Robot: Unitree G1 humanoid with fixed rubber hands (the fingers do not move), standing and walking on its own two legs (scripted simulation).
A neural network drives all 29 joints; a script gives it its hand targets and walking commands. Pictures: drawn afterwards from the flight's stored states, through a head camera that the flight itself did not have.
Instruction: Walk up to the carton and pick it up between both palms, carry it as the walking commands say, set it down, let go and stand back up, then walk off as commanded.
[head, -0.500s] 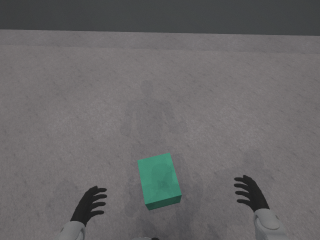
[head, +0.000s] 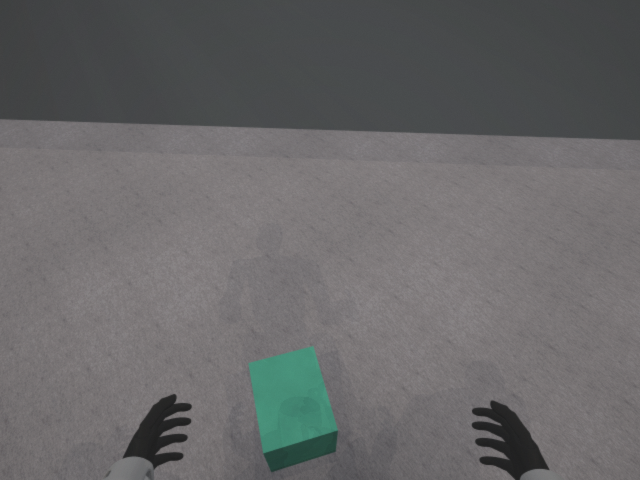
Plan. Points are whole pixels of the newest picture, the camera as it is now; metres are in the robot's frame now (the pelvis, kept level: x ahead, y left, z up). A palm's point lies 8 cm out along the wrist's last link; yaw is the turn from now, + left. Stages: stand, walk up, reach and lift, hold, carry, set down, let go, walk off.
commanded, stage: let go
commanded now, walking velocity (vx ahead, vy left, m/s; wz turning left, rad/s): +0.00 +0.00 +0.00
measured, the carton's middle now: (292, 408) +0.43 +0.09 -0.67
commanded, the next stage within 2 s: stand in 0.04 s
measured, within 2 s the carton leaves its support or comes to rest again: neither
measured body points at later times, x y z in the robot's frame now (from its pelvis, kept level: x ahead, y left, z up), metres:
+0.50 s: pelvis +0.03 +0.03 +0.00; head +0.04 +0.06 +0.45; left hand +0.19 +0.31 -0.11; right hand +0.15 -0.27 -0.08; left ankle +0.01 +0.12 -0.73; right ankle -0.04 -0.09 -0.73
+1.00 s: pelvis +0.02 +0.04 +0.01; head +0.01 +0.06 +0.46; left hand +0.15 +0.33 -0.11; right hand +0.11 -0.28 -0.09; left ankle +0.01 +0.12 -0.73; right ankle -0.04 -0.09 -0.73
